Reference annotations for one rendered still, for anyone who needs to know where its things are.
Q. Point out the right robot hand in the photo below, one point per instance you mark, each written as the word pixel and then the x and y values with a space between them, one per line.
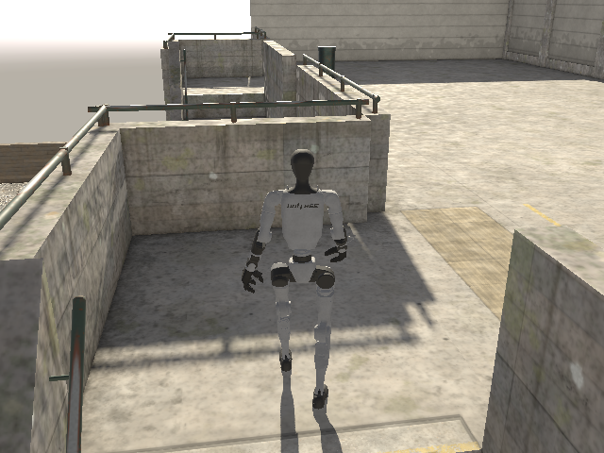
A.
pixel 334 250

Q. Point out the robot right forearm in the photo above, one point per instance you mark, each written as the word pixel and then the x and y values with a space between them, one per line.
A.
pixel 342 243

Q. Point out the robot left upper arm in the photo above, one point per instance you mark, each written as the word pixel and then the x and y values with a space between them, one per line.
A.
pixel 271 200

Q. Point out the robot right upper arm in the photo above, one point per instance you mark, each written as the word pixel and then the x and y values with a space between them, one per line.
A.
pixel 332 200

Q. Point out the robot right thigh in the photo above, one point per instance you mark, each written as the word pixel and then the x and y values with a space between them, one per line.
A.
pixel 325 284

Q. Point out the left robot shin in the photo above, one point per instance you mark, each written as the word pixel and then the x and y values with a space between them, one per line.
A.
pixel 284 331

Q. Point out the robot left forearm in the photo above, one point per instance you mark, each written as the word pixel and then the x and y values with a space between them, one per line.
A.
pixel 255 254

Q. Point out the left robot hand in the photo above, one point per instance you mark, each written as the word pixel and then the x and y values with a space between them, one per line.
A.
pixel 246 279

